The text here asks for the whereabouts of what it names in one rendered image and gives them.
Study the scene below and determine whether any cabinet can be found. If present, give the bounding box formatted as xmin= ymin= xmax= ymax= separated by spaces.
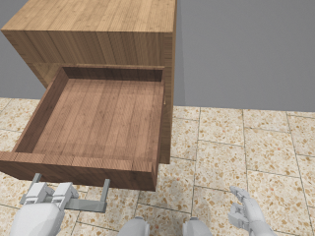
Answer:
xmin=0 ymin=0 xmax=177 ymax=164

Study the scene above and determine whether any right robot hand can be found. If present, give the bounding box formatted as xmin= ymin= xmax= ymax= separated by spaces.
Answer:
xmin=227 ymin=185 xmax=266 ymax=231

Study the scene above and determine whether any left robot hand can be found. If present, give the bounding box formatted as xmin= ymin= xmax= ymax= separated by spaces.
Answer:
xmin=10 ymin=182 xmax=79 ymax=236

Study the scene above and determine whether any robot right shin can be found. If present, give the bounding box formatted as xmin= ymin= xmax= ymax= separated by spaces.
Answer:
xmin=189 ymin=216 xmax=199 ymax=220

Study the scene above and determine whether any handle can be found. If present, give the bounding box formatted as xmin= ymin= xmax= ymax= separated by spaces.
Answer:
xmin=19 ymin=173 xmax=110 ymax=213

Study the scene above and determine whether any left robot thigh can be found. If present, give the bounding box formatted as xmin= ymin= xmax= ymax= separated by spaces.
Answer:
xmin=116 ymin=218 xmax=150 ymax=236

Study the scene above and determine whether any drawer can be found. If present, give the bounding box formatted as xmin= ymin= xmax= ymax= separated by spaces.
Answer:
xmin=0 ymin=65 xmax=165 ymax=192

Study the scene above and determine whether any robot right forearm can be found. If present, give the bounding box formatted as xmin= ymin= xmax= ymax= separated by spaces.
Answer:
xmin=248 ymin=221 xmax=278 ymax=236

